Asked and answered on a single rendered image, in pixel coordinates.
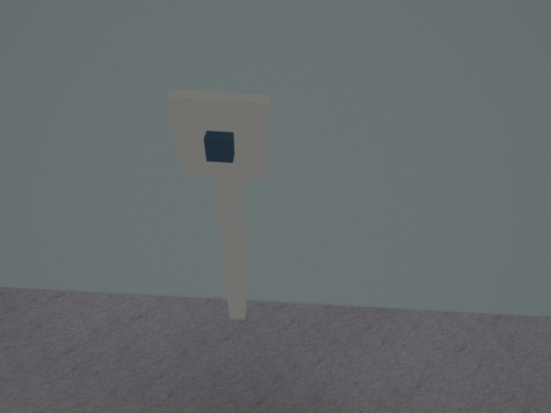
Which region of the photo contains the button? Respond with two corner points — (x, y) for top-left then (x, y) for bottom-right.
(204, 131), (234, 163)

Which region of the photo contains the panel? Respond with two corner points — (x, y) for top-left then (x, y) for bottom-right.
(166, 89), (269, 320)

